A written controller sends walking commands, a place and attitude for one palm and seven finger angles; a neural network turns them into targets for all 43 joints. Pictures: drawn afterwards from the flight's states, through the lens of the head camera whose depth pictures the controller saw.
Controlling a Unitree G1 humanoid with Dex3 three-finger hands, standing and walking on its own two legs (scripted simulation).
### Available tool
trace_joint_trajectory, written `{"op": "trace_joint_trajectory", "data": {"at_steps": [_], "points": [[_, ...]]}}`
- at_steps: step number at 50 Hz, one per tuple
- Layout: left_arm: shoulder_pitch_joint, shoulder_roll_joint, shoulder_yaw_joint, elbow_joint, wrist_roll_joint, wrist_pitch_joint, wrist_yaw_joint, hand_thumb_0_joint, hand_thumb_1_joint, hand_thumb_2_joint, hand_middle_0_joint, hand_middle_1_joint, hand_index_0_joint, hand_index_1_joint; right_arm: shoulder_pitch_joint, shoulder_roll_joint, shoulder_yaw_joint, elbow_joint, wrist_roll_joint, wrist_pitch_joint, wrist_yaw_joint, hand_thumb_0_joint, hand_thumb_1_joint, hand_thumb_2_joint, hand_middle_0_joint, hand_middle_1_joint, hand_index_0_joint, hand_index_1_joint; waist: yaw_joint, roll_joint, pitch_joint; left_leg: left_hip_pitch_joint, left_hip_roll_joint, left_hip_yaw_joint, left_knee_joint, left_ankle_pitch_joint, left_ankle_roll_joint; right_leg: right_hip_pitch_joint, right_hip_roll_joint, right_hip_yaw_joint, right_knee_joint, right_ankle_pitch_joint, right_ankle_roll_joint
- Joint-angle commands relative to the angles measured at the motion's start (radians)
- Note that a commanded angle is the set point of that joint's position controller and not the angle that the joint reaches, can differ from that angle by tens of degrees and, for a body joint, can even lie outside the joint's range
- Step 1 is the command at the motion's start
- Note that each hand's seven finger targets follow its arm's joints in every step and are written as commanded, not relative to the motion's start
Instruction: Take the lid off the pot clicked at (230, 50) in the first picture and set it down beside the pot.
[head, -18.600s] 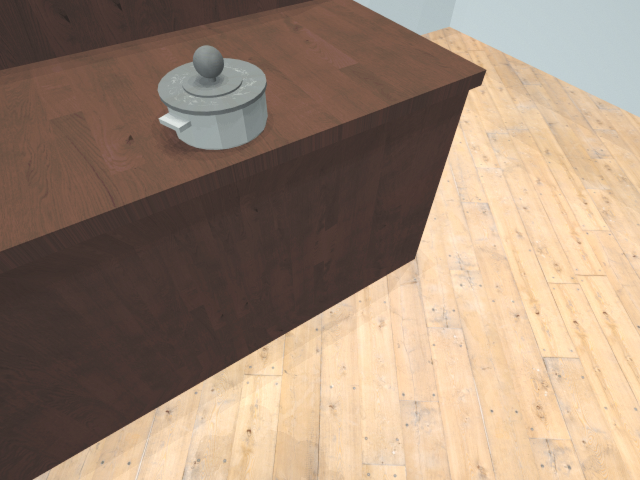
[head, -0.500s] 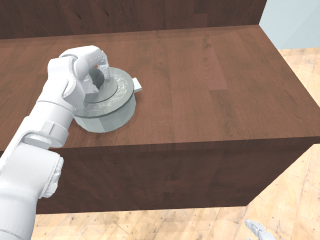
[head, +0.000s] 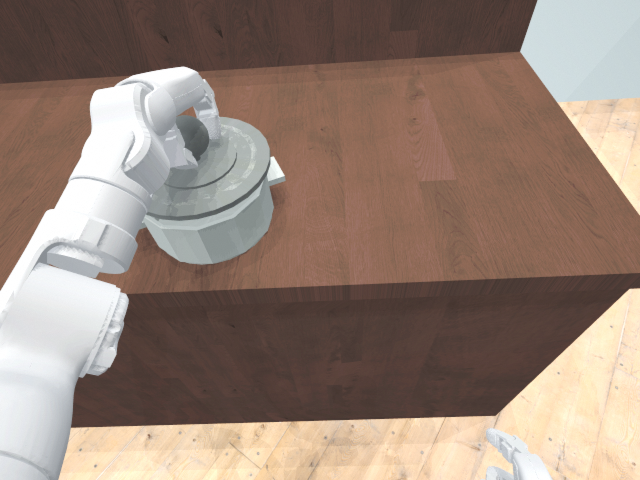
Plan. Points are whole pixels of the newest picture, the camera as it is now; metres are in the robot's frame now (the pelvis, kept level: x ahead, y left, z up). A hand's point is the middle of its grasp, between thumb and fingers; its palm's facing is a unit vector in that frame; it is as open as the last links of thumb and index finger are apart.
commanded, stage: lift the lid straight up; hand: left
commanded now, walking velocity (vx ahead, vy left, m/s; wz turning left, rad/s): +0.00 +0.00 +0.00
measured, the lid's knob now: (187, 137) +0.49 +0.17 +0.19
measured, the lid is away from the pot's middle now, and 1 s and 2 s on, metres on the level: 0.01 0.01 0.08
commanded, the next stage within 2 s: move the lid sideways beside the pot in 1.44 s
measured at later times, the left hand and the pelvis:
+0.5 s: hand (155, 107) +0.47 +0.18 +0.24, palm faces -0.24 -0.10 -0.97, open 8.0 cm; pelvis +0.00 +0.01 +0.00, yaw +0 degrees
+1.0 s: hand (134, 72) +0.45 +0.18 +0.29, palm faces -0.15 -0.08 -0.98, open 8.0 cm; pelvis -0.01 +0.01 +0.00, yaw +0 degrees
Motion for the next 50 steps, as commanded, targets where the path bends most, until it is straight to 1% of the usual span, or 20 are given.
{"op": "trace_joint_trajectory", "data": {"at_steps": [1, 10, 11, 15, 18, 20, 21, 23, 25, 26, 30, 31, 33, 35, 36, 40, 41, 45, 47, 50], "points": [[-0.660, 0.315, 0.155, -0.228, 0.043, -0.011, 0.059, 0.000, 0.601, 1.015, -0.844, -1.036, -0.820, -1.038, -0.040, -0.124, -0.048, -0.122, -0.004, -0.045, -0.009, 0.000, -0.900, -0.900, 0.200, 0.300, 0.200, 0.300, -0.003, -0.056, -0.492, 0.374, -0.062, 0.001, 0.014, 0.273, 0.079, -0.003, 0.068, -0.016, -0.047, 0.459, -0.044], [-0.664, 0.258, 0.098, -0.142, 0.034, -0.007, 0.034, 0.000, 0.601, 1.015, -0.844, -1.036, -0.820, -1.038, -0.029, -0.132, -0.050, -0.119, 0.002, -0.048, -0.013, 0.000, -0.900, -0.900, 0.200, 0.300, 0.200, 0.300, -0.016, -0.071, -0.426, 0.346, -0.059, 0.011, 0.006, 0.245, 0.084, -0.024, 0.062, -0.022, -0.065, 0.449, -0.045], [-0.696, 0.329, 0.149, -0.169, 0.051, -0.008, 0.037, 0.000, 0.601, 1.015, -0.844, -1.036, -0.820, -1.038, -0.025, -0.130, -0.047, -0.119, 0.000, -0.050, -0.011, 0.000, -0.900, -0.900, 0.200, 0.300, 0.200, 0.300, -0.005, -0.086, -0.462, 0.346, -0.060, 0.010, 0.000, 0.242, 0.080, 0.003, 0.065, -0.016, -0.058, 0.446, -0.041], [-0.676, 0.264, 0.097, -0.168, 0.036, -0.006, 0.025, 0.000, 0.601, 1.015, -0.844, -1.036, -0.820, -1.038, -0.023, -0.132, -0.053, -0.124, 0.002, -0.059, -0.009, 0.000, -0.900, -0.900, 0.200, 0.300, 0.200, 0.300, -0.017, -0.029, -0.453, 0.373, -0.060, 0.007, 0.015, 0.293, 0.085, -0.026, 0.064, -0.021, -0.061, 0.465, -0.047], [-0.727, 0.338, 0.143, -0.143, 0.058, -0.002, 0.024, 0.000, 0.601, 1.015, -0.844, -1.036, -0.820, -1.038, -0.019, -0.133, -0.046, -0.116, 0.004, -0.056, -0.010, 0.000, -0.900, -0.900, 0.200, 0.300, 0.200, 0.300, -0.010, -0.080, -0.423, 0.330, -0.062, 0.009, -0.004, 0.227, 0.081, -0.016, 0.068, -0.022, -0.064, 0.434, -0.043], [-0.730, 0.307, 0.117, -0.184, 0.040, -0.008, 0.024, 0.000, 0.601, 1.015, -0.844, -1.036, -0.820, -1.038, -0.021, -0.139, -0.052, -0.125, 0.004, -0.061, -0.009, 0.000, -0.900, -0.900, 0.200, 0.300, 0.200, 0.300, -0.013, -0.024, -0.458, 0.369, -0.058, 0.007, 0.009, 0.284, 0.082, -0.015, 0.063, -0.022, -0.060, 0.461, -0.048], [-0.777, 0.364, 0.161, -0.248, 0.060, -0.013, 0.030, 0.000, 0.601, 1.015, -0.844, -1.036, -0.820, -1.038, -0.020, -0.131, -0.052, -0.129, 0.000, -0.069, -0.006, 0.000, -0.900, -0.900, 0.200, 0.300, 0.200, 0.300, -0.002, -0.019, -0.522, 0.398, -0.056, 0.000, 0.006, 0.298, 0.076, 0.003, 0.068, -0.018, -0.050, 0.450, -0.045], [-0.758, 0.292, 0.104, -0.183, 0.062, -0.004, 0.019, 0.000, 0.601, 1.015, -0.844, -1.036, -0.820, -1.038, -0.026, -0.125, -0.048, -0.124, 0.005, -0.069, -0.008, 0.000, -0.900, -0.900, 0.200, 0.300, 0.200, 0.300, -0.017, -0.046, -0.455, 0.376, -0.059, 0.001, 0.005, 0.288, 0.078, -0.033, 0.072, -0.027, -0.055, 0.438, -0.047], [-0.709, 0.265, 0.099, -0.212, 0.033, 0.001, 0.018, 0.000, 0.601, 1.015, -0.844, -1.036, -0.820, -1.038, -0.021, -0.135, -0.056, -0.130, 0.006, -0.070, -0.004, 0.000, -0.900, -0.900, 0.200, 0.300, 0.200, 0.300, -0.011, -0.024, -0.479, 0.406, -0.050, -0.003, 0.010, 0.334, 0.081, -0.032, 0.067, -0.028, -0.062, 0.443, -0.048], [-0.758, 0.342, 0.154, -0.264, 0.055, -0.002, 0.022, 0.000, 0.601, 1.015, -0.844, -1.036, -0.820, -1.038, -0.023, -0.132, -0.054, -0.130, 0.001, -0.075, -0.001, 0.000, -0.900, -0.900, 0.200, 0.300, 0.200, 0.300, 0.002, -0.024, -0.517, 0.418, -0.050, -0.007, 0.010, 0.354, 0.076, -0.014, 0.071, -0.023, -0.051, 0.450, -0.047], [-0.704, 0.277, 0.109, -0.195, 0.035, 0.016, 0.009, 0.000, 0.601, 1.015, -0.844, -1.036, -0.820, -1.038, -0.028, -0.136, -0.052, -0.127, 0.007, -0.068, 0.000, 0.000, -0.900, -0.900, 0.200, 0.300, 0.200, 0.300, -0.006, -0.032, -0.453, 0.384, -0.053, -0.001, 0.011, 0.351, 0.080, -0.033, 0.065, -0.030, -0.060, 0.455, -0.049], [-0.727, 0.343, 0.153, -0.190, 0.061, 0.020, 0.014, 0.000, 0.601, 1.015, -0.844, -1.036, -0.820, -1.038, -0.027, -0.132, -0.048, -0.121, 0.004, -0.066, -0.001, 0.000, -0.900, -0.900, 0.200, 0.300, 0.200, 0.300, 0.001, -0.061, -0.464, 0.375, -0.053, 0.001, 0.004, 0.320, 0.074, -0.025, 0.070, -0.027, -0.055, 0.435, -0.046], [-0.776, 0.338, 0.135, -0.173, 0.067, 0.023, 0.009, 0.000, 0.601, 1.015, -0.844, -1.036, -0.820, -1.038, -0.040, -0.130, -0.042, -0.124, 0.009, -0.064, -0.005, 0.000, -0.900, -0.900, 0.200, 0.300, 0.200, 0.300, -0.005, -0.079, -0.433, 0.348, -0.058, 0.006, -0.005, 0.268, 0.076, -0.028, 0.068, -0.029, -0.056, 0.422, -0.047], [-0.768, 0.300, 0.112, -0.237, 0.041, 0.017, 0.009, 0.000, 0.601, 1.015, -0.844, -1.036, -0.820, -1.038, -0.043, -0.133, -0.047, -0.138, 0.007, -0.070, -0.004, 0.000, -0.900, -0.900, 0.200, 0.300, 0.200, 0.300, -0.003, -0.041, -0.497, 0.397, -0.054, -0.002, 0.009, 0.326, 0.079, -0.017, 0.062, -0.028, -0.056, 0.441, -0.049], [-0.814, 0.358, 0.149, -0.276, 0.063, 0.015, 0.013, 0.000, 0.601, 1.015, -0.844, -1.036, -0.820, -1.038, -0.050, -0.127, -0.043, -0.140, 0.006, -0.075, -0.002, 0.000, -0.900, -0.900, 0.200, 0.300, 0.200, 0.300, 0.007, -0.029, -0.529, 0.412, -0.051, -0.006, 0.004, 0.340, 0.071, -0.013, 0.066, -0.023, -0.045, 0.427, -0.048], [-0.757, 0.248, 0.078, -0.198, 0.038, 0.038, 0.000, 0.000, 0.601, 1.015, -0.844, -1.036, -0.820, -1.038, -0.049, -0.127, -0.044, -0.132, 0.010, -0.071, -0.001, 0.000, -0.900, -0.900, 0.200, 0.300, 0.200, 0.300, -0.007, -0.037, -0.448, 0.386, -0.055, -0.005, 0.005, 0.307, 0.074, -0.054, 0.065, -0.035, -0.062, 0.394, -0.052], [-0.799, 0.319, 0.122, -0.226, 0.062, 0.037, 0.005, 0.000, 0.601, 1.015, -0.844, -1.036, -0.820, -1.038, -0.051, -0.125, -0.039, -0.128, 0.009, -0.070, 0.000, 0.000, -0.900, -0.900, 0.200, 0.300, 0.200, 0.300, 0.003, -0.055, -0.473, 0.386, -0.052, -0.006, -0.006, 0.295, 0.067, -0.039, 0.069, -0.032, -0.051, 0.388, -0.050], [-0.827, 0.225, 0.047, -0.210, 0.035, 0.042, 0.000, 0.000, 0.601, 1.015, -0.844, -1.036, -0.820, -1.038, -0.063, -0.125, -0.036, -0.128, 0.012, -0.073, -0.004, 0.000, -0.900, -0.900, 0.200, 0.300, 0.200, 0.300, -0.009, -0.044, -0.447, 0.387, -0.056, -0.008, -0.008, 0.263, 0.069, -0.061, 0.064, -0.038, -0.060, 0.359, -0.054], [-0.883, 0.330, 0.122, -0.198, 0.073, 0.040, 0.007, 0.000, 0.601, 1.015, -0.844, -1.036, -0.820, -1.038, -0.060, -0.122, -0.032, -0.123, 0.003, -0.082, -0.010, 0.000, -0.900, -0.900, 0.200, 0.300, 0.200, 0.300, 0.002, -0.053, -0.472, 0.380, -0.058, -0.007, -0.014, 0.229, 0.069, -0.048, 0.069, -0.031, -0.055, 0.344, -0.055], [-0.853, 0.286, 0.085, -0.134, 0.052, 0.043, 0.000, 0.000, 0.601, 1.015, -0.844, -1.036, -0.820, -1.038, -0.055, -0.125, -0.031, -0.118, 0.008, -0.081, -0.010, 0.000, -0.900, -0.900, 0.200, 0.300, 0.200, 0.300, 0.000, -0.061, -0.439, 0.345, -0.063, 0.000, -0.016, 0.214, 0.071, -0.045, 0.058, -0.030, -0.066, 0.349, -0.054]]}}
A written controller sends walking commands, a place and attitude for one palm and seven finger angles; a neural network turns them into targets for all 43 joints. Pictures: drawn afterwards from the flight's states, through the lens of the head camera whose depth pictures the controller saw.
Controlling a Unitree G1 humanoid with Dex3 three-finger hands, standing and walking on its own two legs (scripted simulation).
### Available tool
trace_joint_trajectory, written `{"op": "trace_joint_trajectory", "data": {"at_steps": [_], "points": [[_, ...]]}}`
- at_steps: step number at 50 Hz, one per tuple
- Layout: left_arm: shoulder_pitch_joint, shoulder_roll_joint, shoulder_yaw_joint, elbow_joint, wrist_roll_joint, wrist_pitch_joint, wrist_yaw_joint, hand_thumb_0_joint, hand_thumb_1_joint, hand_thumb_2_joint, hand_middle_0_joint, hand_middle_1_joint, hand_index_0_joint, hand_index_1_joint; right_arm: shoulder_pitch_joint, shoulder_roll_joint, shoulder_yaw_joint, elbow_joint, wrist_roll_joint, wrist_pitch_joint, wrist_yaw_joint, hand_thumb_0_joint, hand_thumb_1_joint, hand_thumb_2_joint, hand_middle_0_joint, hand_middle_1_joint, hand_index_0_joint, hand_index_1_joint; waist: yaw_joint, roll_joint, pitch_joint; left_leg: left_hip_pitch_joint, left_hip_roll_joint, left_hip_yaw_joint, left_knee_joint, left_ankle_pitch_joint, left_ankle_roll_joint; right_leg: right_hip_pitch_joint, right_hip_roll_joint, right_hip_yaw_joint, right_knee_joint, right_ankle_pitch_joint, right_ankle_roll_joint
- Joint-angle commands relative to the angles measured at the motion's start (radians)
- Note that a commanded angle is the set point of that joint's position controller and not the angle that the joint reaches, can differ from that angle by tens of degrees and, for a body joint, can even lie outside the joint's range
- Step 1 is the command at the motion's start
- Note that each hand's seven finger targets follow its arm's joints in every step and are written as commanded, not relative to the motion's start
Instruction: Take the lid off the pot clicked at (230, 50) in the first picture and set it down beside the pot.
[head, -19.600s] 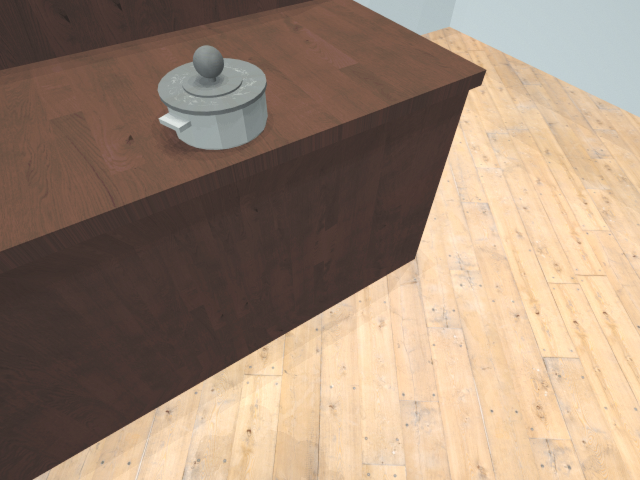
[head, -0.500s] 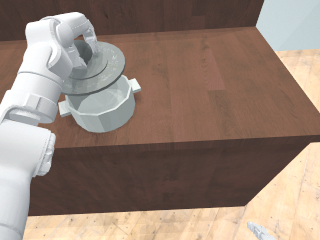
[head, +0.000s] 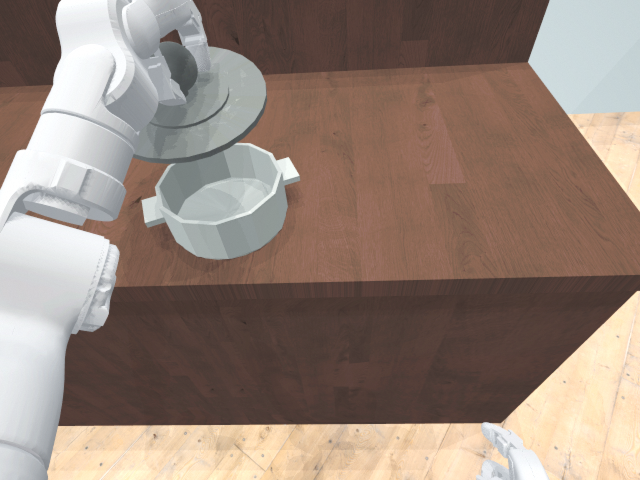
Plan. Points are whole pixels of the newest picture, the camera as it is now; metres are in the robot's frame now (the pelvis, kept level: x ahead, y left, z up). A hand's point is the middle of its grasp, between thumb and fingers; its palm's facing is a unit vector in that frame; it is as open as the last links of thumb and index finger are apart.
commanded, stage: lift the lid straight up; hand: left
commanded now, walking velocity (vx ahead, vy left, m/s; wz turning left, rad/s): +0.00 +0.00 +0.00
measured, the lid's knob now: (172, 68) +0.49 +0.17 +0.28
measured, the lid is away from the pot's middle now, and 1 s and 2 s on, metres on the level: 0.01 0.08 0.18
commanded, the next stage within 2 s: move the lid sideways beside the pot in 0.44 s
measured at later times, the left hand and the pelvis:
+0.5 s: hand (167, 45) +0.47 +0.15 +0.31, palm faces -0.14 -0.10 -0.99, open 8.0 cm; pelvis +0.00 +0.00 +0.00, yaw -1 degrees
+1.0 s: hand (98, 59) +0.46 +0.23 +0.31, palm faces -0.14 -0.09 -0.99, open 8.0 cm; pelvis +0.01 -0.01 +0.00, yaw +0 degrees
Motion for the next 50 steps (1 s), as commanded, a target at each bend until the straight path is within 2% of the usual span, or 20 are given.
{"op": "trace_joint_trajectory", "data": {"at_steps": [1, 5, 7, 10, 12, 15, 17, 20, 21, 25, 26, 29, 30, 31, 35, 37, 41, 43, 46, 50], "points": [[-0.657, 0.305, 0.147, -0.133, 0.055, 0.002, 0.062, 0.000, 0.601, 1.015, -0.844, -1.036, -0.820, -1.038, -0.046, -0.127, -0.045, -0.114, 0.001, -0.039, -0.007, 0.000, -0.900, -0.900, 0.200, 0.300, 0.200, 0.300, -0.008, -0.101, -0.427, 0.329, -0.043, 0.005, -0.012, 0.172, 0.057, -0.024, 0.077, -0.030, -0.058, 0.325, -0.062], [-0.702, 0.168, 0.030, -0.108, 0.027, 0.003, 0.054, 0.000, 0.601, 1.015, -0.844, -1.036, -0.820, -1.038, -0.055, -0.127, -0.045, -0.116, 0.009, -0.042, -0.008, 0.000, -0.900, -0.900, 0.200, 0.300, 0.200, 0.300, -0.034, -0.056, -0.386, 0.337, -0.044, 0.005, -0.015, 0.137, 0.058, -0.074, 0.074, -0.036, -0.073, 0.282, -0.064], [-0.745, 0.297, 0.126, -0.128, 0.064, 0.001, 0.060, 0.000, 0.601, 1.015, -0.844, -1.036, -0.820, -1.038, -0.043, -0.129, -0.043, -0.116, -0.002, -0.051, -0.010, 0.000, -0.900, -0.900, 0.200, 0.300, 0.200, 0.300, -0.014, -0.057, -0.441, 0.344, -0.046, 0.002, -0.013, 0.146, 0.059, -0.034, 0.079, -0.027, -0.063, 0.296, -0.064], [-0.710, 0.236, 0.072, -0.047, 0.046, 0.005, 0.048, 0.000, 0.601, 1.015, -0.844, -1.036, -0.820, -1.038, -0.029, -0.132, -0.041, -0.110, 0.005, -0.051, -0.013, 0.000, -0.900, -0.900, 0.200, 0.300, 0.200, 0.300, -0.026, -0.070, -0.403, 0.312, -0.051, 0.005, -0.015, 0.148, 0.062, -0.040, 0.074, -0.031, -0.075, 0.308, -0.062], [-0.786, 0.296, 0.108, -0.094, 0.071, 0.001, 0.051, 0.000, 0.601, 1.015, -0.844, -1.036, -0.820, -1.038, -0.037, -0.132, -0.040, -0.114, 0.004, -0.056, -0.014, 0.000, -0.900, -0.900, 0.200, 0.300, 0.200, 0.300, -0.020, -0.074, -0.432, 0.327, -0.047, 0.012, -0.016, 0.141, 0.061, -0.031, 0.077, -0.023, -0.066, 0.300, -0.058], [-0.697, 0.141, 0.010, -0.055, 0.037, 0.015, 0.041, 0.000, 0.601, 1.015, -0.844, -1.036, -0.820, -1.038, -0.028, -0.131, -0.045, -0.106, 0.008, -0.061, -0.006, 0.000, -0.900, -0.900, 0.200, 0.300, 0.200, 0.300, -0.032, -0.037, -0.399, 0.353, -0.044, 0.000, -0.009, 0.184, 0.059, -0.081, 0.079, -0.036, -0.073, 0.297, -0.064], [-0.722, 0.234, 0.078, -0.045, 0.068, 0.019, 0.043, 0.000, 0.601, 1.015, -0.844, -1.036, -0.820, -1.038, -0.027, -0.136, -0.042, -0.099, 0.002, -0.058, -0.004, 0.000, -0.900, -0.900, 0.200, 0.300, 0.200, 0.300, -0.024, -0.078, -0.394, 0.321, -0.046, 0.007, -0.011, 0.154, 0.061, -0.064, 0.083, -0.030, -0.066, 0.293, -0.061], [-0.739, 0.206, 0.052, -0.100, 0.038, 0.016, 0.042, 0.000, 0.601, 1.015, -0.844, -1.036, -0.820, -1.038, -0.036, -0.140, -0.044, -0.108, 0.005, -0.061, -0.002, 0.000, -0.900, -0.900, 0.200, 0.300, 0.200, 0.300, -0.020, -0.041, -0.439, 0.346, -0.049, 0.004, -0.004, 0.197, 0.061, -0.045, 0.074, -0.028, -0.064, 0.325, -0.063], [-0.782, 0.273, 0.103, -0.143, 0.066, 0.010, 0.051, 0.000, 0.601, 1.015, -0.844, -1.036, -0.820, -1.038, -0.021, -0.134, -0.043, -0.106, -0.002, -0.065, -0.003, 0.000, -0.900, -0.900, 0.200, 0.300, 0.200, 0.300, -0.014, -0.053, -0.485, 0.361, -0.047, 0.003, -0.004, 0.207, 0.058, -0.022, 0.079, -0.024, -0.051, 0.335, -0.059], [-0.715, 0.259, 0.100, -0.096, 0.044, 0.020, 0.045, 0.000, 0.601, 1.015, -0.844, -1.036, -0.820, -1.038, -0.023, -0.140, -0.046, -0.107, 0.001, -0.066, -0.004, 0.000, -0.900, -0.900, 0.200, 0.300, 0.200, 0.300, -0.009, -0.068, -0.461, 0.347, -0.049, 0.006, 0.007, 0.248, 0.064, -0.021, 0.073, -0.023, -0.056, 0.372, -0.061], [-0.731, 0.336, 0.158, -0.108, 0.072, 0.020, 0.050, 0.000, 0.601, 1.015, -0.844, -1.036, -0.820, -1.038, -0.020, -0.138, -0.042, -0.106, -0.002, -0.062, -0.003, 0.000, -0.900, -0.900, 0.200, 0.300, 0.200, 0.300, 0.002, -0.094, -0.473, 0.331, -0.046, 0.010, 0.001, 0.239, 0.062, 0.004, 0.075, -0.017, -0.044, 0.379, -0.056], [-0.699, 0.335, 0.140, -0.081, 0.097, 0.003, 0.040, 0.000, 0.601, 1.015, -0.844, -1.036, -0.820, -1.038, -0.037, -0.138, -0.040, -0.119, 0.000, -0.040, -0.004, 0.000, -0.900, -0.900, 0.200, 0.300, 0.200, 0.300, 0.000, -0.136, -0.426, 0.283, -0.048, 0.023, 0.005, 0.219, 0.064, -0.005, 0.071, -0.017, -0.041, 0.379, -0.055], [-0.655, 0.325, 0.135, -0.106, 0.083, 0.000, 0.038, 0.000, 0.601, 1.015, -0.844, -1.036, -0.820, -1.038, -0.041, -0.148, -0.044, -0.127, 0.000, -0.032, 0.000, 0.000, -0.900, -0.900, 0.200, 0.300, 0.200, 0.300, 0.006, -0.091, -0.451, 0.307, -0.045, 0.022, 0.017, 0.278, 0.063, 0.007, 0.065, -0.016, -0.040, 0.416, -0.059], [-0.675, 0.394, 0.188, -0.133, 0.107, -0.003, 0.042, 0.000, 0.601, 1.015, -0.844, -1.036, -0.820, -1.038, -0.036, -0.143, -0.043, -0.130, -0.005, -0.029, 0.003, 0.000, -0.900, -0.900, 0.200, 0.300, 0.200, 0.300, 0.016, -0.102, -0.488, 0.304, -0.046, 0.024, 0.020, 0.292, 0.061, 0.035, 0.066, -0.009, -0.026, 0.435, -0.056], [-0.618, 0.334, 0.137, -0.128, 0.074, 0.002, 0.026, 0.000, 0.601, 1.015, -0.844, -1.036, -0.820, -1.038, -0.053, -0.144, -0.045, -0.149, 0.007, -0.007, 0.003, 0.000, -0.900, -0.900, 0.200, 0.300, 0.200, 0.300, 0.003, -0.087, -0.450, 0.311, -0.042, 0.027, 0.028, 0.308, 0.066, 0.005, 0.063, -0.017, -0.038, 0.425, -0.056], [-0.643, 0.379, 0.158, -0.082, 0.098, 0.004, 0.022, 0.000, 0.601, 1.015, -0.844, -1.036, -0.820, -1.038, -0.043, -0.144, -0.041, -0.136, 0.006, 0.006, -0.002, 0.000, -0.900, -0.900, 0.200, 0.300, 0.200, 0.300, -0.008, -0.130, -0.401, 0.277, -0.043, 0.036, 0.020, 0.246, 0.069, -0.008, 0.070, -0.017, -0.043, 0.406, -0.051], [-0.679, 0.426, 0.172, -0.134, 0.102, -0.011, 0.026, 0.000, 0.601, 1.015, -0.844, -1.036, -0.820, -1.038, -0.033, -0.143, -0.043, -0.139, 0.009, 0.008, -0.007, 0.000, -0.900, -0.900, 0.200, 0.300, 0.200, 0.300, -0.011, -0.083, -0.455, 0.311, -0.046, 0.033, 0.029, 0.256, 0.068, 0.002, 0.070, -0.012, -0.044, 0.397, -0.051], [-0.686, 0.355, 0.103, -0.072, 0.092, -0.012, 0.013, 0.000, 0.601, 1.015, -0.844, -1.036, -0.820, -1.038, -0.034, -0.140, -0.039, -0.129, 0.018, 0.016, -0.011, 0.000, -0.900, -0.900, 0.200, 0.300, 0.200, 0.300, -0.033, -0.092, -0.371, 0.282, -0.047, 0.034, 0.015, 0.191, 0.067, -0.045, 0.072, -0.024, -0.060, 0.349, -0.049], [-0.722, 0.387, 0.121, -0.196, 0.088, -0.037, 0.026, 0.000, 0.601, 1.015, -0.844, -1.036, -0.820, -1.038, -0.024, -0.141, -0.045, -0.134, 0.014, 0.005, -0.009, 0.000, -0.900, -0.900, 0.200, 0.300, 0.200, 0.300, -0.029, 0.003, -0.472, 0.364, -0.044, 0.019, 0.030, 0.264, 0.063, -0.034, 0.079, -0.023, -0.055, 0.359, -0.056], [-0.658, 0.314, 0.072, -0.165, 0.057, -0.042, 0.020, 0.000, 0.601, 1.015, -0.844, -1.036, -0.820, -1.038, -0.016, -0.148, -0.047, -0.125, 0.022, 0.003, -0.009, 0.000, -0.900, -0.900, 0.200, 0.300, 0.200, 0.300, -0.043, 0.034, -0.439, 0.387, -0.041, 0.005, 0.037, 0.315, 0.063, -0.069, 0.082, -0.034, -0.067, 0.356, -0.062]]}}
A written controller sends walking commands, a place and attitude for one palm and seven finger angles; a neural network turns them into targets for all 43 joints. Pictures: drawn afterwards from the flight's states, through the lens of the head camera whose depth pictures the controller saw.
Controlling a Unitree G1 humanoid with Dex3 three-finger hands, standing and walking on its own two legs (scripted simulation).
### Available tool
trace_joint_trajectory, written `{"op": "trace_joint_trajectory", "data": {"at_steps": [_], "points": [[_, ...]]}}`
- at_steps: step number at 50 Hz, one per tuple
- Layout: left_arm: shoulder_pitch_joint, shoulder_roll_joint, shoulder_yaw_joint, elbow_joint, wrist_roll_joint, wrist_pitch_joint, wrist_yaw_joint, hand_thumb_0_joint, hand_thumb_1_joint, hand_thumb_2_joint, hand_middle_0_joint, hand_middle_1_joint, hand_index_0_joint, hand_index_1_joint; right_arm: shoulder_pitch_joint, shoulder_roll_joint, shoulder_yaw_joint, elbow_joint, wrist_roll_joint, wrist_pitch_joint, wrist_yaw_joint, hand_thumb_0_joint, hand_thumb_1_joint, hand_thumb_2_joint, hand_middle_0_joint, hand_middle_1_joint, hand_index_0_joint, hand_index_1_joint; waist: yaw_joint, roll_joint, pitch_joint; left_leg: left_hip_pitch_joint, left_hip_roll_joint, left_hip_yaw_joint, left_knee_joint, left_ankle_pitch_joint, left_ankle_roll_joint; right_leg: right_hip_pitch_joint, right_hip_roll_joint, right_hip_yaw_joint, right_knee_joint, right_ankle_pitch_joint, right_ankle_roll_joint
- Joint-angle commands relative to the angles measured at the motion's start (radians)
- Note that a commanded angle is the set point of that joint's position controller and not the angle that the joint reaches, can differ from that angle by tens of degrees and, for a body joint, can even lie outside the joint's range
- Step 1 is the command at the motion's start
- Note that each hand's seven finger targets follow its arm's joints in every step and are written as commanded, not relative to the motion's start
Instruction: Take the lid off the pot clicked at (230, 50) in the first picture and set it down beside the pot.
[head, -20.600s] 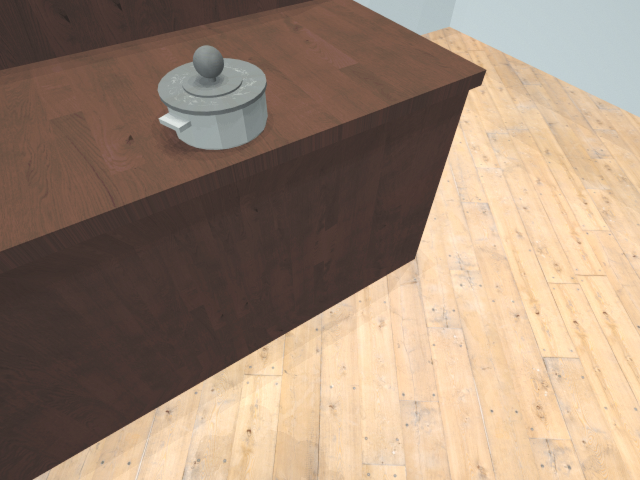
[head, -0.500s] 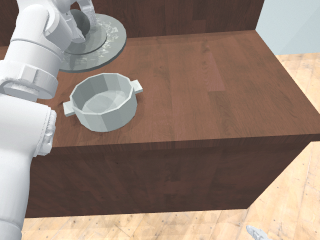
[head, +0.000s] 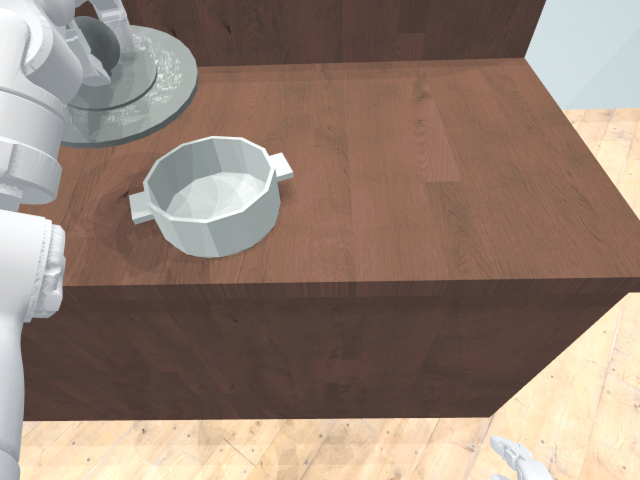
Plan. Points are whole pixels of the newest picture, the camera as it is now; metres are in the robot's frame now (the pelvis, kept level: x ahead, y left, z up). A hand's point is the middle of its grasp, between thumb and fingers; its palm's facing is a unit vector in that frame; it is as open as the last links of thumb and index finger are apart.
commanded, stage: move the lid sideways beside the pot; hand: left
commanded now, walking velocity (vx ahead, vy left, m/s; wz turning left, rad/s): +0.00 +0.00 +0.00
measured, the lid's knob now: (91, 45) +0.49 +0.24 +0.30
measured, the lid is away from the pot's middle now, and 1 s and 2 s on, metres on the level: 0.08 0.18 0.23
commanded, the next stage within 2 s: lower the lid onto the table in 1.50 s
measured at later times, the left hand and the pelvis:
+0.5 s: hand (40, 46) +0.46 +0.28 +0.31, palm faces -0.14 -0.12 -0.98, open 8.0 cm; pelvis +0.00 +0.01 +0.00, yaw -1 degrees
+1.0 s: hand out of the picture +0.45 +0.33 +0.30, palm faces -0.19 -0.11 -0.98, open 8.0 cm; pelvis +0.00 +0.00 +0.00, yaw +0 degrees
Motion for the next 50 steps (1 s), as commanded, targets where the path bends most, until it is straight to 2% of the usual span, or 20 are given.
{"op": "trace_joint_trajectory", "data": {"at_steps": [1, 5, 6, 10, 11, 13, 16, 20, 21, 25, 26, 30, 31, 36, 40, 41, 43, 45, 46, 50], "points": [[-0.643, 0.230, 0.096, -0.255, 0.029, -0.022, 0.068, 0.000, 0.601, 1.015, -0.844, -1.036, -0.820, -1.038, -0.033, -0.125, -0.049, -0.104, 0.003, -0.037, -0.002, 0.000, -0.900, -0.900, 0.200, 0.300, 0.200, 0.300, -0.027, 0.039, -0.450, 0.405, -0.048, 0.013, 0.009, 0.301, 0.065, -0.056, 0.075, -0.027, -0.069, 0.343, -0.052], [-0.599, 0.234, 0.091, -0.193, 0.012, -0.037, 0.068, 0.000, 0.601, 1.015, -0.844, -1.036, -0.820, -1.038, -0.031, -0.140, -0.044, -0.100, 0.005, -0.032, -0.003, 0.000, -0.900, -0.900, 0.200, 0.300, 0.200, 0.300, -0.024, 0.047, -0.437, 0.375, -0.053, 0.011, 0.009, 0.289, 0.067, -0.042, 0.070, -0.032, -0.069, 0.351, -0.058], [-0.657, 0.307, 0.142, -0.225, 0.039, -0.043, 0.076, 0.000, 0.601, 1.015, -0.844, -1.036, -0.820, -1.038, -0.021, -0.136, -0.045, -0.094, 0.000, -0.032, -0.002, 0.000, -0.900, -0.900, 0.200, 0.300, 0.200, 0.300, -0.017, 0.039, -0.474, 0.385, -0.051, 0.009, 0.005, 0.287, 0.063, -0.029, 0.074, -0.029, -0.064, 0.344, -0.054], [-0.621, 0.250, 0.101, -0.206, 0.017, -0.054, 0.077, 0.000, 0.601, 1.015, -0.844, -1.036, -0.820, -1.038, -0.015, -0.144, -0.048, -0.096, 0.005, -0.035, -0.004, 0.000, -0.900, -0.900, 0.200, 0.300, 0.200, 0.300, -0.026, 0.072, -0.466, 0.414, -0.044, 0.000, 0.015, 0.338, 0.065, -0.061, 0.073, -0.033, -0.068, 0.336, -0.058], [-0.650, 0.341, 0.171, -0.222, 0.047, -0.058, 0.085, 0.000, 0.601, 1.015, -0.844, -1.036, -0.820, -1.038, -0.004, -0.141, -0.048, -0.092, -0.004, -0.034, -0.002, 0.000, -0.900, -0.900, 0.200, 0.300, 0.200, 0.300, -0.012, 0.053, -0.504, 0.410, -0.044, -0.003, 0.012, 0.334, 0.061, -0.039, 0.077, -0.030, -0.061, 0.332, -0.055], [-0.649, 0.302, 0.137, -0.166, 0.049, -0.059, 0.079, 0.000, 0.601, 1.015, -0.844, -1.036, -0.820, -1.038, -0.004, -0.136, -0.047, -0.091, 0.002, -0.027, -0.004, 0.000, -0.900, -0.900, 0.200, 0.300, 0.200, 0.300, -0.025, 0.027, -0.467, 0.386, -0.048, 0.004, 0.011, 0.302, 0.065, -0.058, 0.077, -0.035, -0.064, 0.322, -0.053], [-0.656, 0.370, 0.177, -0.198, 0.059, -0.069, 0.084, 0.000, 0.601, 1.015, -0.844, -1.036, -0.820, -1.038, 0.003, -0.147, -0.047, -0.096, 0.002, -0.020, 0.002, 0.000, -0.900, -0.900, 0.200, 0.300, 0.200, 0.300, -0.011, 0.031, -0.495, 0.380, -0.044, 0.003, 0.004, 0.309, 0.060, -0.034, 0.074, -0.031, -0.059, 0.324, -0.052], [-0.554, 0.324, 0.151, -0.129, 0.041, -0.062, 0.081, 0.000, 0.601, 1.015, -0.844, -1.036, -0.820, -1.038, 0.014, -0.154, -0.049, -0.099, 0.006, -0.015, 0.001, 0.000, -0.900, -0.900, 0.200, 0.300, 0.200, 0.300, -0.016, 0.046, -0.453, 0.383, -0.038, -0.001, 0.019, 0.361, 0.064, -0.066, 0.074, -0.036, -0.064, 0.317, -0.056], [-0.594, 0.415, 0.216, -0.156, 0.070, -0.067, 0.086, 0.000, 0.601, 1.015, -0.844, -1.036, -0.820, -1.038, 0.019, -0.152, -0.050, -0.095, 0.000, -0.011, 0.003, 0.000, -0.900, -0.900, 0.200, 0.300, 0.200, 0.300, -0.004, 0.016, -0.487, 0.371, -0.039, 0.003, 0.016, 0.339, 0.063, -0.037, 0.077, -0.030, -0.058, 0.327, -0.051], [-0.548, 0.327, 0.128, -0.083, 0.049, -0.067, 0.077, 0.000, 0.601, 1.015, -0.844, -1.036, -0.820, -1.038, 0.018, -0.155, -0.047, -0.099, 0.011, 0.002, -0.003, 0.000, -0.900, -0.900, 0.200, 0.300, 0.200, 0.300, -0.027, 0.024, -0.410, 0.348, -0.036, 0.010, 0.008, 0.296, 0.065, -0.071, 0.073, -0.038, -0.073, 0.292, -0.054], [-0.624, 0.387, 0.167, -0.163, 0.070, -0.075, 0.084, 0.000, 0.601, 1.015, -0.844, -1.036, -0.820, -1.038, 0.022, -0.151, -0.049, -0.097, 0.006, 0.001, -0.001, 0.000, -0.900, -0.900, 0.200, 0.300, 0.200, 0.300, -0.019, 0.039, -0.465, 0.373, -0.035, 0.008, 0.004, 0.290, 0.062, -0.060, 0.076, -0.034, -0.070, 0.286, -0.049], [-0.566, 0.351, 0.135, -0.095, 0.060, -0.084, 0.085, 0.000, 0.601, 1.015, -0.844, -1.036, -0.820, -1.038, 0.030, -0.155, -0.044, -0.093, 0.008, -0.003, -0.012, 0.000, -0.900, -0.900, 0.200, 0.300, 0.200, 0.300, -0.034, 0.073, -0.412, 0.371, -0.039, 0.005, 0.013, 0.287, 0.066, -0.087, 0.080, -0.038, -0.082, 0.271, -0.058], [-0.625, 0.419, 0.184, -0.130, 0.080, -0.089, 0.090, 0.000, 0.601, 1.015, -0.844, -1.036, -0.820, -1.038, 0.036, -0.154, -0.046, -0.083, 0.006, 0.000, -0.010, 0.000, -0.900, -0.900, 0.200, 0.300, 0.200, 0.300, -0.027, 0.061, -0.437, 0.368, -0.035, 0.007, 0.004, 0.261, 0.062, -0.068, 0.080, -0.033, -0.079, 0.267, -0.052], [-0.617, 0.458, 0.199, -0.107, 0.089, -0.111, 0.092, 0.000, 0.601, 1.015, -0.844, -1.036, -0.820, -1.038, 0.045, -0.156, -0.043, -0.082, 0.003, 0.004, -0.016, 0.000, -0.900, -0.900, 0.200, 0.300, 0.200, 0.300, -0.027, 0.073, -0.452, 0.359, -0.038, 0.011, 0.012, 0.276, 0.065, -0.048, 0.080, -0.031, -0.076, 0.290, -0.052], [-0.554, 0.428, 0.167, -0.056, 0.068, -0.123, 0.081, 0.000, 0.601, 1.015, -0.844, -1.036, -0.820, -1.038, 0.039, -0.163, -0.039, -0.084, 0.011, 0.011, -0.020, 0.000, -0.900, -0.900, 0.200, 0.300, 0.200, 0.300, -0.033, 0.065, -0.403, 0.335, -0.038, 0.023, 0.011, 0.261, 0.069, -0.051, 0.077, -0.034, -0.087, 0.299, -0.055], [-0.606, 0.488, 0.202, -0.086, 0.091, -0.127, 0.088, 0.000, 0.601, 1.015, -0.844, -1.036, -0.820, -1.038, 0.044, -0.161, -0.041, -0.077, 0.008, 0.015, -0.019, 0.000, -0.900, -0.900, 0.200, 0.300, 0.200, 0.300, -0.031, 0.072, -0.435, 0.342, -0.034, 0.022, 0.005, 0.251, 0.066, -0.039, 0.079, -0.029, -0.084, 0.290, -0.050], [-0.609, 0.425, 0.148, -0.066, 0.084, -0.131, 0.084, 0.000, 0.601, 1.015, -0.844, -1.036, -0.820, -1.038, 0.043, -0.155, -0.040, -0.076, 0.012, 0.016, -0.023, 0.000, -0.900, -0.900, 0.200, 0.300, 0.200, 0.300, -0.042, 0.091, -0.400, 0.348, -0.035, 0.019, 0.006, 0.244, 0.070, -0.068, 0.081, -0.036, -0.091, 0.273, -0.050], [-0.537, 0.429, 0.153, -0.017, 0.071, -0.137, 0.080, 0.000, 0.601, 1.015, -0.844, -1.036, -0.820, -1.038, 0.051, -0.165, -0.035, -0.072, 0.015, 0.012, -0.027, 0.000, -0.900, -0.900, 0.200, 0.300, 0.200, 0.300, -0.043, 0.069, -0.379, 0.331, -0.034, 0.025, 0.005, 0.238, 0.071, -0.057, 0.081, -0.037, -0.099, 0.278, -0.053], [-0.597, 0.494, 0.189, -0.065, 0.092, -0.144, 0.086, 0.000, 0.601, 1.015, -0.844, -1.036, -0.820, -1.038, 0.059, -0.166, -0.038, -0.065, 0.011, 0.015, -0.026, 0.000, -0.900, -0.900, 0.200, 0.300, 0.200, 0.300, -0.039, 0.077, -0.412, 0.334, -0.031, 0.024, -0.003, 0.221, 0.068, -0.042, 0.082, -0.031, -0.098, 0.275, -0.048], [-0.573, 0.438, 0.139, -0.030, 0.069, -0.155, 0.080, 0.000, 0.601, 1.015, -0.844, -1.036, -0.820, -1.038, 0.056, -0.170, -0.033, -0.058, 0.017, 0.007, -0.035, 0.000, -0.900, -0.900, 0.200, 0.300, 0.200, 0.300, -0.049, 0.096, -0.388, 0.343, -0.032, 0.026, 0.002, 0.226, 0.073, -0.058, 0.082, -0.037, -0.106, 0.273, -0.052]]}}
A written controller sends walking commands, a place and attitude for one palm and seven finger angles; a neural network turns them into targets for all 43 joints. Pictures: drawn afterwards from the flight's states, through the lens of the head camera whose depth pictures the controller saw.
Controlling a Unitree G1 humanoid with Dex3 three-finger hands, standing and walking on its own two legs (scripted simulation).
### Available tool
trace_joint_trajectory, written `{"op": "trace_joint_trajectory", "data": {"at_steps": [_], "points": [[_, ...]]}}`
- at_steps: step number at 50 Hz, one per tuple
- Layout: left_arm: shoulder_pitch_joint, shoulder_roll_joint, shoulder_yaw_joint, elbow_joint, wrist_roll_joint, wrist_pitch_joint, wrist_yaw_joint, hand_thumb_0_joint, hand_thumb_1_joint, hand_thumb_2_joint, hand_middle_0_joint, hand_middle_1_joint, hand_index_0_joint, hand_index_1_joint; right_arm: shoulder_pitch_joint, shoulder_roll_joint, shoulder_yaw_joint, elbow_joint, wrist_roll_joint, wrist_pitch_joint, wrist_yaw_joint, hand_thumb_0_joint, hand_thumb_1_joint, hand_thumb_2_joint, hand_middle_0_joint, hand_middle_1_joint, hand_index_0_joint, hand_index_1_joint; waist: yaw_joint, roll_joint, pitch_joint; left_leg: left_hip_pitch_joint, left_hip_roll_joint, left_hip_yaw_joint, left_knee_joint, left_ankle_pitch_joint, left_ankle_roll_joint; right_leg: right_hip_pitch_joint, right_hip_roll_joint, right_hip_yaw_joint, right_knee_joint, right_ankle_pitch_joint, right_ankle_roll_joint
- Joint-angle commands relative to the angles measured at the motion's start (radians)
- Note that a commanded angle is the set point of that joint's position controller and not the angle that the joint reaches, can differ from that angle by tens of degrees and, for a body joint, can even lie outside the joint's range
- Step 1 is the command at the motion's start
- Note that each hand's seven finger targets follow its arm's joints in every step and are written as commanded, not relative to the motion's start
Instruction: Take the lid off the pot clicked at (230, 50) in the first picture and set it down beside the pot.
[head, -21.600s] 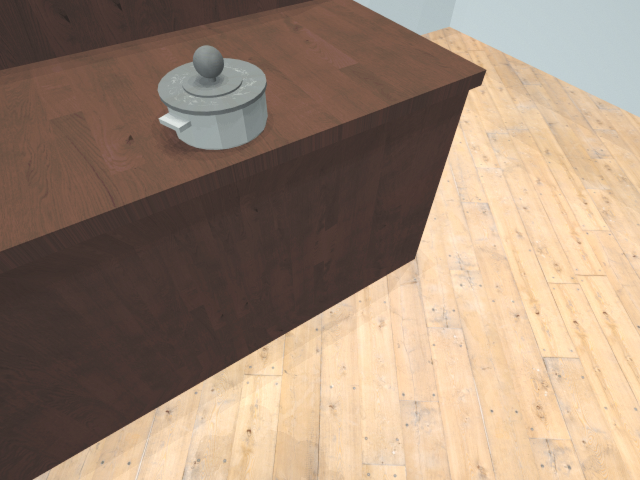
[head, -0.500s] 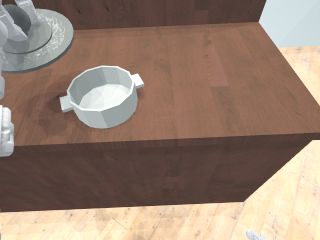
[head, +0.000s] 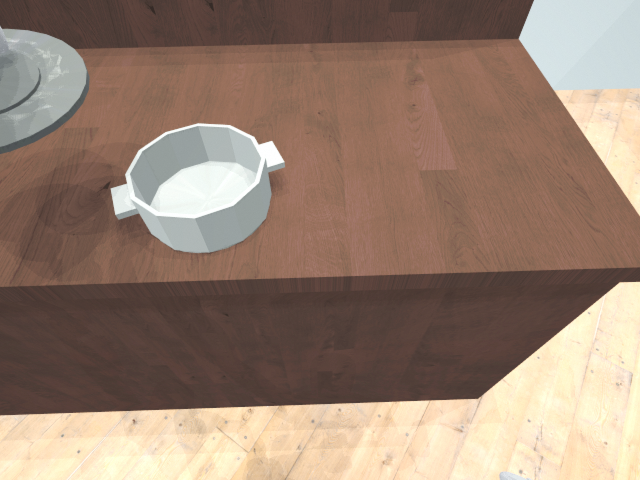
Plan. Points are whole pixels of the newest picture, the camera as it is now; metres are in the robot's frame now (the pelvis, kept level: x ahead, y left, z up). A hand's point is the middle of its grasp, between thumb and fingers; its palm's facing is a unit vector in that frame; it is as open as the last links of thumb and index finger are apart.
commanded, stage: move the lid sideways beside the pot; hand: left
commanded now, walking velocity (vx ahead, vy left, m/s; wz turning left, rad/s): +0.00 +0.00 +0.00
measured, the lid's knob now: out of the picture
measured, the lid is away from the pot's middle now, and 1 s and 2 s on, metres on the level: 0.18 0.23 0.23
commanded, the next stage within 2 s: lower the lid onto the table in 0.50 s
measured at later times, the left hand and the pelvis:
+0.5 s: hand out of the picture +0.45 +0.37 +0.30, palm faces -0.16 -0.14 -0.98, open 8.0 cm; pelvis +0.01 +0.00 +0.00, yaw -1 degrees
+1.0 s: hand out of the picture +0.45 +0.38 +0.27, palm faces -0.21 -0.21 -0.96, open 8.0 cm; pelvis +0.01 +0.00 +0.00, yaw -1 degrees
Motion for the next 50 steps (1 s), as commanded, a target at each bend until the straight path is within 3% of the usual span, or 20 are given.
{"op": "trace_joint_trajectory", "data": {"at_steps": [1, 5, 7, 10, 11, 15, 16, 19, 20, 21, 23, 25, 26, 35, 36, 38, 41, 45, 46, 50], "points": [[-0.586, 0.322, 0.117, -0.254, 0.034, -0.025, 0.065, 0.000, 0.601, 1.015, -0.844, -1.036, -0.820, -1.038, 0.019, -0.158, -0.051, -0.081, -0.003, -0.032, -0.013, 0.000, -0.900, -0.900, 0.200, 0.300, 0.200, 0.300, -0.012, 0.089, -0.446, 0.377, -0.043, 0.037, -0.010, 0.225, 0.070, -0.017, 0.069, -0.023, -0.061, 0.260, -0.048], [-0.553, 0.309, 0.100, -0.237, 0.020, -0.046, 0.059, 0.000, 0.601, 1.015, -0.844, -1.036, -0.820, -1.038, 0.021, -0.160, -0.047, -0.092, 0.004, -0.030, -0.015, 0.000, -0.900, -0.900, 0.200, 0.300, 0.200, 0.300, -0.010, 0.118, -0.464, 0.384, -0.044, 0.042, 0.012, 0.330, 0.075, -0.001, 0.066, -0.027, -0.048, 0.337, -0.051], [-0.572, 0.379, 0.154, -0.244, 0.045, -0.051, 0.066, 0.000, 0.601, 1.015, -0.844, -1.036, -0.820, -1.038, 0.028, -0.160, -0.052, -0.088, 0.000, -0.020, -0.012, 0.000, -0.900, -0.900, 0.200, 0.300, 0.200, 0.300, -0.005, 0.130, -0.478, 0.392, -0.040, 0.040, 0.019, 0.361, 0.075, 0.002, 0.069, -0.020, -0.041, 0.346, -0.047], [-0.472, 0.344, 0.133, -0.181, 0.025, -0.053, 0.052, 0.000, 0.601, 1.015, -0.844, -1.036, -0.820, -1.038, 0.035, -0.164, -0.050, -0.098, 0.008, -0.010, -0.008, 0.000, -0.900, -0.900, 0.200, 0.300, 0.200, 0.300, -0.007, 0.102, -0.431, 0.370, -0.034, 0.046, 0.019, 0.391, 0.072, -0.008, 0.069, -0.028, -0.047, 0.353, -0.047], [-0.521, 0.398, 0.163, -0.221, 0.046, -0.055, 0.058, 0.000, 0.601, 1.015, -0.844, -1.036, -0.820, -1.038, 0.038, -0.164, -0.054, -0.095, 0.000, -0.002, -0.004, 0.000, -0.900, -0.900, 0.200, 0.300, 0.200, 0.300, -0.004, 0.112, -0.464, 0.373, -0.034, 0.049, 0.019, 0.380, 0.070, 0.004, 0.070, -0.022, -0.044, 0.349, -0.042], [-0.498, 0.371, 0.141, -0.238, 0.031, -0.064, 0.053, 0.000, 0.601, 1.015, -0.844, -1.036, -0.820, -1.038, 0.028, -0.165, -0.051, -0.111, 0.009, 0.008, -0.002, 0.000, -0.900, -0.900, 0.200, 0.300, 0.200, 0.300, -0.004, 0.147, -0.474, 0.406, -0.027, 0.047, 0.033, 0.466, 0.073, -0.009, 0.069, -0.026, -0.037, 0.378, -0.047], [-0.534, 0.444, 0.196, -0.261, 0.054, -0.063, 0.061, 0.000, 0.601, 1.015, -0.844, -1.036, -0.820, -1.038, 0.045, -0.165, -0.056, -0.105, 0.000, 0.014, 0.000, 0.000, -0.900, -0.900, 0.200, 0.300, 0.200, 0.300, 0.000, 0.143, -0.502, 0.416, -0.025, 0.042, 0.034, 0.468, 0.072, 0.000, 0.074, -0.022, -0.037, 0.365, -0.042], [-0.495, 0.465, 0.211, -0.206, 0.060, -0.068, 0.059, 0.000, 0.601, 1.015, -0.844, -1.036, -0.820, -1.038, 0.046, -0.166, -0.056, -0.112, 0.004, 0.024, -0.003, 0.000, -0.900, -0.900, 0.200, 0.300, 0.200, 0.300, -0.002, 0.119, -0.480, 0.382, -0.026, 0.052, 0.037, 0.442, 0.073, 0.000, 0.073, -0.023, -0.033, 0.358, -0.040], [-0.467, 0.412, 0.170, -0.223, 0.039, -0.073, 0.054, 0.000, 0.601, 1.015, -0.844, -1.036, -0.820, -1.038, 0.039, -0.166, -0.053, -0.120, 0.010, 0.020, -0.003, 0.000, -0.900, -0.900, 0.200, 0.300, 0.200, 0.300, -0.004, 0.158, -0.485, 0.413, -0.022, 0.051, 0.044, 0.508, 0.072, -0.013, 0.071, -0.025, -0.035, 0.385, -0.046], [-0.516, 0.444, 0.191, -0.266, 0.052, -0.068, 0.057, 0.000, 0.601, 1.015, -0.844, -1.036, -0.820, -1.038, 0.048, -0.166, -0.059, -0.112, 0.002, 0.025, 0.002, 0.000, -0.900, -0.900, 0.200, 0.300, 0.200, 0.300, -0.002, 0.151, -0.508, 0.423, -0.021, 0.047, 0.044, 0.492, 0.072, -0.008, 0.073, -0.021, -0.035, 0.372, -0.038], [-0.466, 0.402, 0.163, -0.188, 0.048, -0.064, 0.053, 0.000, 0.601, 1.015, -0.844, -1.036, -0.820, -1.038, 0.049, -0.162, -0.056, -0.110, 0.006, 0.029, 0.000, 0.000, -0.900, -0.900, 0.200, 0.300, 0.200, 0.300, -0.015, 0.126, -0.434, 0.390, -0.022, 0.049, 0.042, 0.454, 0.073, -0.038, 0.076, -0.031, -0.041, 0.350, -0.041], [-0.441, 0.375, 0.143, -0.209, 0.031, -0.066, 0.047, 0.000, 0.601, 1.015, -0.844, -1.036, -0.820, -1.038, 0.042, -0.166, -0.053, -0.120, 0.011, 0.025, -0.001, 0.000, -0.900, -0.900, 0.200, 0.300, 0.200, 0.300, -0.012, 0.135, -0.442, 0.403, -0.019, 0.050, 0.036, 0.449, 0.072, -0.038, 0.073, -0.031, -0.048, 0.338, -0.044], [-0.512, 0.416, 0.165, -0.266, 0.044, -0.063, 0.054, 0.000, 0.601, 1.015, -0.844, -1.036, -0.820, -1.038, 0.047, -0.168, -0.058, -0.110, 0.007, 0.030, 0.001, 0.000, -0.900, -0.900, 0.200, 0.300, 0.200, 0.300, -0.012, 0.149, -0.472, 0.421, -0.017, 0.045, 0.032, 0.442, 0.070, -0.036, 0.075, -0.027, -0.046, 0.325, -0.040], [-0.500, 0.358, 0.106, -0.132, 0.029, -0.026, 0.047, 0.000, 0.601, 1.015, -0.844, -1.036, -0.820, -1.038, 0.058, -0.171, -0.047, -0.095, 0.012, -0.006, -0.003, 0.000, -0.900, -0.900, 0.200, 0.300, 0.200, 0.300, -0.021, 0.124, -0.425, 0.373, -0.031, 0.053, 0.018, 0.349, 0.074, -0.016, 0.072, -0.027, -0.061, 0.336, -0.043], [-0.551, 0.408, 0.136, -0.155, 0.052, -0.021, 0.056, 0.000, 0.601, 1.015, -0.844, -1.036, -0.820, -1.038, 0.068, -0.173, -0.050, -0.085, 0.007, -0.003, -0.002, 0.000, -0.900, -0.900, 0.200, 0.300, 0.200, 0.300, -0.023, 0.123, -0.449, 0.377, -0.030, 0.052, 0.013, 0.328, 0.071, -0.007, 0.075, -0.021, -0.058, 0.316, -0.038], [-0.562, 0.363, 0.104, -0.143, 0.050, -0.016, 0.056, 0.000, 0.601, 1.015, -0.844, -1.036, -0.820, -1.038, 0.070, -0.169, -0.052, -0.087, 0.008, -0.009, -0.002, 0.000, -0.900, -0.900, 0.200, 0.300, 0.200, 0.300, -0.026, 0.125, -0.437, 0.385, -0.031, 0.045, 0.014, 0.326, 0.075, -0.021, 0.076, -0.027, -0.058, 0.307, -0.039], [-0.533, 0.413, 0.144, -0.141, 0.055, -0.023, 0.063, 0.000, 0.601, 1.015, -0.844, -1.036, -0.820, -1.038, 0.079, -0.175, -0.051, -0.084, 0.005, -0.016, -0.001, 0.000, -0.900, -0.900, 0.200, 0.300, 0.200, 0.300, -0.020, 0.119, -0.447, 0.375, -0.029, 0.050, 0.015, 0.337, 0.072, -0.005, 0.076, -0.022, -0.054, 0.319, -0.038], [-0.464, 0.356, 0.101, -0.097, 0.030, -0.035, 0.056, 0.000, 0.601, 1.015, -0.844, -1.036, -0.820, -1.038, 0.066, -0.175, -0.046, -0.093, 0.012, -0.017, -0.003, 0.000, -0.900, -0.900, 0.200, 0.300, 0.200, 0.300, -0.025, 0.113, -0.398, 0.346, -0.027, 0.059, 0.010, 0.322, 0.073, -0.013, 0.074, -0.026, -0.058, 0.324, -0.043], [-0.529, 0.408, 0.142, -0.159, 0.044, -0.031, 0.066, 0.000, 0.601, 1.015, -0.844, -1.036, -0.820, -1.038, 0.075, -0.180, -0.055, -0.086, 0.006, -0.010, 0.001, 0.000, -0.900, -0.900, 0.200, 0.300, 0.200, 0.300, -0.019, 0.135, -0.443, 0.375, -0.023, 0.050, 0.013, 0.338, 0.070, -0.011, 0.075, -0.021, -0.052, 0.315, -0.039], [-0.423, 0.392, 0.146, -0.098, 0.034, -0.047, 0.064, 0.000, 0.601, 1.015, -0.844, -1.036, -0.820, -1.038, 0.082, -0.174, -0.051, -0.099, 0.008, -0.019, -0.002, 0.000, -0.900, -0.900, 0.200, 0.300, 0.200, 0.300, -0.017, 0.125, -0.419, 0.363, -0.028, 0.054, 0.026, 0.373, 0.075, -0.016, 0.080, -0.026, -0.050, 0.329, -0.045]]}}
